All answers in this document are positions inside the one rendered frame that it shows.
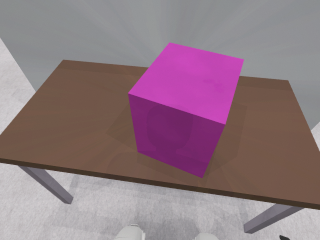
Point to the carton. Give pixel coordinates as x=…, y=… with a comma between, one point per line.
x=180, y=106

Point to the left robot thigh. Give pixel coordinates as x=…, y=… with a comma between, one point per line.
x=131, y=233

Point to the table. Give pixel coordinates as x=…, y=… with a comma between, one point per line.
x=79, y=121

